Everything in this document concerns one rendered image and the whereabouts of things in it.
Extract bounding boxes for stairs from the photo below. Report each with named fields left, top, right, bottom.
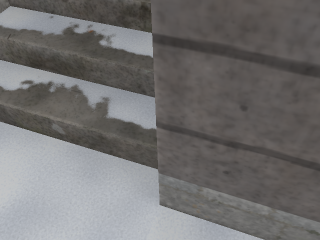
left=0, top=0, right=158, bottom=169

